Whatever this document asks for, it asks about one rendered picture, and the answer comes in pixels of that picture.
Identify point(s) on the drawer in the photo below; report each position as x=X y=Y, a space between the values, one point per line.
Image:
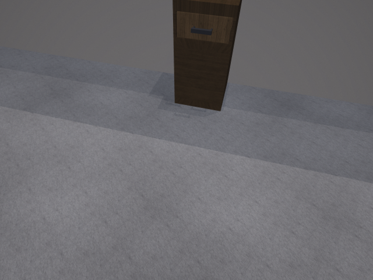
x=221 y=26

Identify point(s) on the handle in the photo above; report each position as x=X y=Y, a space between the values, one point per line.
x=201 y=31

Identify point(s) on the cabinet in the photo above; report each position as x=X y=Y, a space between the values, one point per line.
x=201 y=68

